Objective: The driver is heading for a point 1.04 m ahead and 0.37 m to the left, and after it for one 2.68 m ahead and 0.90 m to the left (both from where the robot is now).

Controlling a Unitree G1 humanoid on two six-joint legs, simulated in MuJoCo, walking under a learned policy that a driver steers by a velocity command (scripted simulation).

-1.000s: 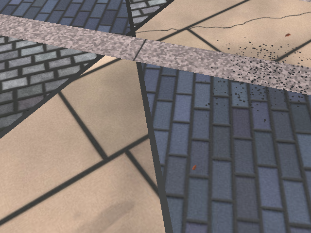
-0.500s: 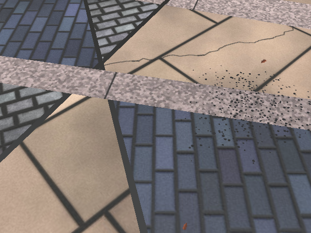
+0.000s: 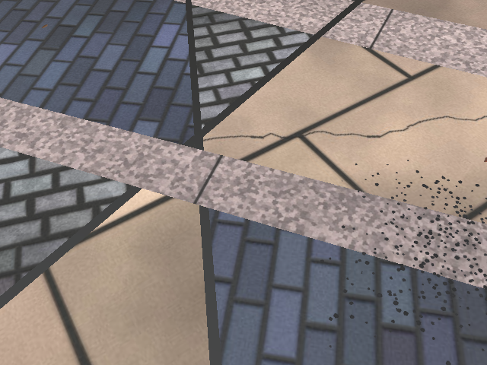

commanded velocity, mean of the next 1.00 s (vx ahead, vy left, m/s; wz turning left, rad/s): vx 0.50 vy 0.00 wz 0.51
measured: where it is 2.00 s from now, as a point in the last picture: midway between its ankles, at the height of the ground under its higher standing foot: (133, 216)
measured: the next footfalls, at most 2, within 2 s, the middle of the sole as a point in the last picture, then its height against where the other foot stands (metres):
left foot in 0.28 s outside the picture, level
right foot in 0.76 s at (252, 314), level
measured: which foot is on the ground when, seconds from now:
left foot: up 0.00-0.26, down 0.28-0.78, up 0.80-1.00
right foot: down 0.00-0.28, up 0.30-0.74, down 0.76-1.00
